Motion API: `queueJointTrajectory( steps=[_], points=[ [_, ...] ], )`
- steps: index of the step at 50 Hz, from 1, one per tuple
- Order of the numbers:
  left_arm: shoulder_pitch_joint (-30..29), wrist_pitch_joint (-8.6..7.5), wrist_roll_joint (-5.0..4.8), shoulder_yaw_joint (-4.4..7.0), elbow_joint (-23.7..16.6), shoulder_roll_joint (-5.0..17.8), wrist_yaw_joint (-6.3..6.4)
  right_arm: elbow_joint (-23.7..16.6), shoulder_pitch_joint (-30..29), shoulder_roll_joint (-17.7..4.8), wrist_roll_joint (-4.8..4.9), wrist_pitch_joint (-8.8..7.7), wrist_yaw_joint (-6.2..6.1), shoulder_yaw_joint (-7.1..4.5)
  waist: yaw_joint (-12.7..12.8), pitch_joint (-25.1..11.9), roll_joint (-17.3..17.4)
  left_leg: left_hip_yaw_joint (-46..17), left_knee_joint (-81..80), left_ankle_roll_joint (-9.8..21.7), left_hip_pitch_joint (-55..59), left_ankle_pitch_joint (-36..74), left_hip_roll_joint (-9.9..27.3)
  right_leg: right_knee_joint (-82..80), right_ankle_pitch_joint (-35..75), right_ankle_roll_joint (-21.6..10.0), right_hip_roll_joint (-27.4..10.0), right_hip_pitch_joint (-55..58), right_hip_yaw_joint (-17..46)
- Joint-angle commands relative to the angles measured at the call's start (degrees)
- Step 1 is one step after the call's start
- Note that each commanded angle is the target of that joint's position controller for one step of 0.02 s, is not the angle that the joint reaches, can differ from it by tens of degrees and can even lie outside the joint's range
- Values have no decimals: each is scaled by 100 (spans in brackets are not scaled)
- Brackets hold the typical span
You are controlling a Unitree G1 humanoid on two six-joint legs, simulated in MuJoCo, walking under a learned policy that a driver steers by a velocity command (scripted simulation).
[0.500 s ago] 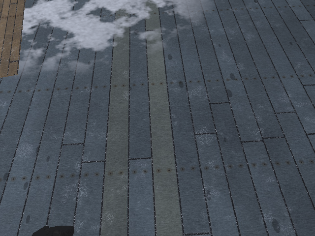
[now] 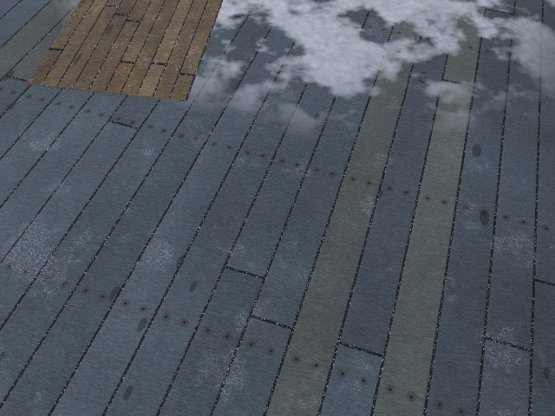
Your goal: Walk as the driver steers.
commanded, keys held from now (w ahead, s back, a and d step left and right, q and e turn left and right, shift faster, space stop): w+e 0.84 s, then w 0.16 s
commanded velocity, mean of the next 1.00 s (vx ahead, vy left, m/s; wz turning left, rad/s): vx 0.50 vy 0.00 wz -0.39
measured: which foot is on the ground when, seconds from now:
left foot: down 0.00-0.46, up 0.48-0.90, down 0.92-1.00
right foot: up 0.00-0.44, down 0.46-0.94, up 0.96-1.00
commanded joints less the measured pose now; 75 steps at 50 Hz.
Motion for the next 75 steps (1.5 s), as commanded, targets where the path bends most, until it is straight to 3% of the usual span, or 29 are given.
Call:
queueJointTrajectory(
  steps=[1, 6, 12, 17, 20, 22, 23, 24, 25, 26, 27, 29, 33, 37, 41, 45, 46, 47, 48, 50, 52, 60, 66, 70, 71, 72, 73, 74, 75],
  points=[
    [-253, -123, 36, 139, -498, 730, 16, -113, 609, -581, -116, -159, -51, -169, -327, -848, 400, -2147, -1889, 1056, 2223, 935, 1697, 141, 683, -116, -538, -2036, 479],
    [-193, 202, 47, 94, -362, 374, 54, 191, 549, -636, -173, -393, -81, -203, -139, -358, 265, -957, -2620, 961, 1521, 1540, 1551, -666, 1669, 90, -504, -1989, 638],
    [-968, 118, 62, 34, -548, 161, -84, 469, 695, -696, -151, -398, -196, -200, -454, -28, 279, 135, -2855, 510, 1882, 1586, 1346, -2582, 3463, 31, -189, -1976, 394],
    [-1605, 103, 71, -30, -938, 75, -273, 794, 1104, -813, -62, -210, -245, -262, -698, 200, 216, 384, -2461, 454, 3089, 2346, 1727, -3292, 2863, -213, -62, -2488, 102],
    [-1424, 129, 73, 53, -1093, 247, -361, 784, 969, -1018, -21, -58, -338, -318, -431, -145, 508, 609, -1557, 276, 3452, 4765, 1791, -3340, 1914, -499, 336, -1895, -381],
    [-346, 169, 68, 270, -918, 641, -321, 739, 832, -1121, -14, 33, -423, -331, 217, -824, 623, 798, 51, 66, 3137, 5930, 1633, -3473, 1688, -814, 764, -335, -572],
    [614, 199, 62, 453, -727, 1018, -228, 671, 772, -1066, -22, 8, -460, -287, 729, -1331, 310, 839, 1536, -159, 2049, 4850, 1404, -3798, 2012, -1110, 562, 1368, 32],
    [930, 207, 35, 593, -688, 1648, -139, 399, 1377, -283, -212, -151, -345, -33, 282, -1967, -1158, 649, 3774, -575, -661, -116, 377, -3847, 1595, -2173, -1006, 3747, 2935],
    [1012, 155, 40, 482, -795, 1344, -142, 380, 1105, -408, -120, -400, -237, 12, 461, -2728, -850, -644, 4663, -559, -1665, -2268, -163, -4764, 1097, -2624, -1545, 4460, 4917],
    [845, 131, 91, 389, -785, 1025, -131, 200, 456, -765, 124, -552, -150, -90, 625, -2007, -508, -939, 4664, -422, -2177, -1822, 228, -4958, 1207, -2243, -1355, 4023, 4035],
    [486, 116, 73, 346, -835, 873, -119, 108, 242, -738, 136, -630, -144, -58, 413, -1371, -128, -861, 4150, -350, -2125, -1317, 487, -5000, 1563, -2012, -1115, 3149, 3285],
    [-149, 128, 110, 233, -1010, 554, -88, 158, 266, -778, -91, -583, -204, -129, -62, -709, 49, -771, 3270, -468, -1438, -864, 811, -5231, 2588, -1799, -703, 1641, 2389],
    [-288, 118, 124, 276, -1085, 725, 20, 121, 377, -524, -163, -347, -236, -81, -300, -493, -178, -534, 2240, -850, -909, -381, 799, -5522, 3340, -1792, -369, 449, 1735],
    [10, 193, 61, 322, -971, 855, 124, -82, -532, -288, -137, -365, -212, 32, 77, -394, -392, -433, 368, -969, -399, 1233, 454, -5376, 2676, -1386, 44, 64, 1346],
    [351, 266, 13, 325, -844, 834, 151, -204, -903, -527, -17, -450, -123, -49, 210, -448, -507, -673, -450, -867, -126, 1426, 281, -4961, 1953, -1222, -210, 550, 1984],
    [270, 287, 98, 255, -838, 577, 154, 55, 30, -789, -67, -553, -101, -218, -309, -697, -666, -533, -838, -390, 980, 908, 323, -3968, 2340, -917, -218, 882, 2200],
    [319, 267, 151, 134, -883, 272, 124, 125, 693, -1001, -172, -585, -133, -286, -606, -1302, -314, -1093, -764, -64, 2126, 686, 941, -2743, 2121, -721, 92, 529, 1852],
    [1086, 208, 47, 25, -970, -78, 125, 303, 1362, -1552, -273, -536, -134, -429, -446, -2059, 1259, -3467, -1146, 869, 4049, -421, 2136, -725, 602, -272, 932, -1261, 1056],
    [1202, 166, -20, 35, -913, 230, 128, 452, 1619, -1302, -99, -498, -62, -405, -528, -2027, 1834, -5075, -1799, 1171, 4275, -1962, 2551, 256, -777, -179, 842, -2330, 1093],
    [158, 170, 21, 151, -1025, 712, 120, 342, 1020, -732, -61, -432, -87, -226, -621, -779, 648, -3636, -1907, 771, 3035, -1907, 2125, 624, 75, -201, 364, -2670, 981],
    [-220, 137, 134, 156, -1141, 565, 90, 381, 688, -505, -135, -404, -101, -123, -397, -314, 536, -2628, -2129, 687, 2076, -649, 1688, -33, 616, -224, 20, -2362, 836],
    [-955, 91, 156, -46, -1299, 20, -11, 724, 949, -844, 1, -372, -159, -182, -479, -254, 503, -1159, -2607, 745, 1752, 1135, 1373, -2487, 2155, -1, -132, -1852, 312],
    [-1783, 23, 65, -30, -1533, 108, -145, 1063, 1469, -970, 81, -228, -167, -188, -701, -50, 528, -1001, -2371, 568, 2221, 1291, 1584, -3626, 2519, -120, 112, -1460, 162],
    [-645, -20, 201, 195, -1223, 551, -134, 1116, 1314, -1015, 72, -96, -239, -185, 62, -758, 477, -616, -691, 152, 2386, 3638, 1271, -4287, 2553, -553, 457, 444, -100],
    [194, -21, 304, 293, -1065, 903, -79, 969, 1263, -792, -49, -123, -263, -83, 387, -1549, 156, -407, 647, -126, 1532, 2766, 960, -3958, 3951, -859, -284, 2021, 568],
    [542, 43, 377, 369, -1021, 1379, -45, 885, 1968, -170, -157, -212, -228, 141, 192, -2401, -1319, -151, 2893, -617, -689, -895, 81, -3890, 5052, -1882, -1867, 4151, 2741],
    [751, 115, 265, 286, -945, 959, -54, 1071, 1992, -559, -78, -274, -206, 52, 359, -2888, -1222, -890, 3751, -682, -1006, -2551, 16, -4262, 5168, -2119, -2032, 4014, 3490],
    [322, 137, 220, 191, -969, 748, -56, 976, 1581, -898, 70, -277, -191, -57, 286, -2016, -840, -902, 4000, -671, -1326, -2355, 299, -4313, 5365, -1904, -1796, 3284, 2600],
    [-59, 136, 203, 129, -978, 553, -58, 909, 1203, -810, 71, -250, -210, -35, 141, -1518, -510, -715, 3742, -683, -1345, -2030, 538, -4404, 5528, -1702, -1470, 2610, 1970]
  ],
)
